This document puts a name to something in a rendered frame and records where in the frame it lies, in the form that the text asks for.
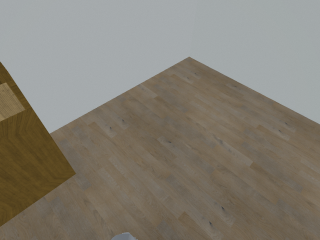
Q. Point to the cabinet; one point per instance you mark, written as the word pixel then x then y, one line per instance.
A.
pixel 31 163

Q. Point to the drawer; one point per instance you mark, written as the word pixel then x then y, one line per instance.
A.
pixel 9 103

